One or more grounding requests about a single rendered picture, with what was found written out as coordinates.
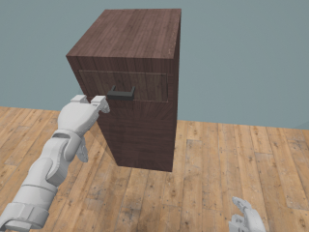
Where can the handle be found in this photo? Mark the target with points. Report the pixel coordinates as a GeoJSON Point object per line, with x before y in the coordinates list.
{"type": "Point", "coordinates": [120, 95]}

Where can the robot left hand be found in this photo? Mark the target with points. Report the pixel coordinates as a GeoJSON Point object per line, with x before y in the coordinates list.
{"type": "Point", "coordinates": [79, 116]}

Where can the robot right hand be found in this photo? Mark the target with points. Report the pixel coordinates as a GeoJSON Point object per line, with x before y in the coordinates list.
{"type": "Point", "coordinates": [250, 221]}

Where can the drawer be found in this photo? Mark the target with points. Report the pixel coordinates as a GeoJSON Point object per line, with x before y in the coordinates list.
{"type": "Point", "coordinates": [149, 86]}

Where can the cabinet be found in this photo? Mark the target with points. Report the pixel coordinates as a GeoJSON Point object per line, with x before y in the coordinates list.
{"type": "Point", "coordinates": [140, 134]}

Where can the left robot forearm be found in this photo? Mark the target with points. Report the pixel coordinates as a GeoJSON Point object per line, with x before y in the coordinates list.
{"type": "Point", "coordinates": [29, 209]}

